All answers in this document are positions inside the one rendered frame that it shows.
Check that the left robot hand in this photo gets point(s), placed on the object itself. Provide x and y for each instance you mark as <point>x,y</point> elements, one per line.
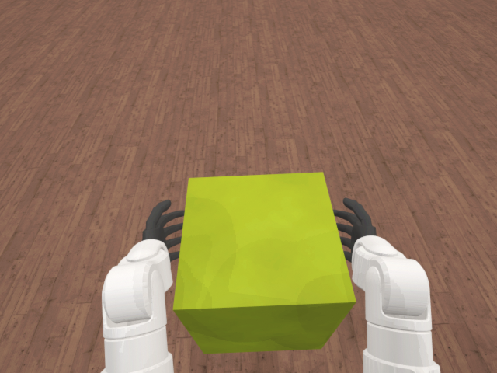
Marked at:
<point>156,222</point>

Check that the right robot hand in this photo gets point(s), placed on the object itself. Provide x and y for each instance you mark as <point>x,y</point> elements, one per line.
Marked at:
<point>361,222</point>

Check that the robot left forearm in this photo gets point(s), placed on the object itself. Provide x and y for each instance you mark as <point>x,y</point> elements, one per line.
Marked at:
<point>134,314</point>

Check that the robot right forearm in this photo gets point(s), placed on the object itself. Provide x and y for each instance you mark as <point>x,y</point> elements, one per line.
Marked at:
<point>398,309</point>

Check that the carton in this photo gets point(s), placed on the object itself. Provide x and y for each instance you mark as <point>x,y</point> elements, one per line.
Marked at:
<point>261,264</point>

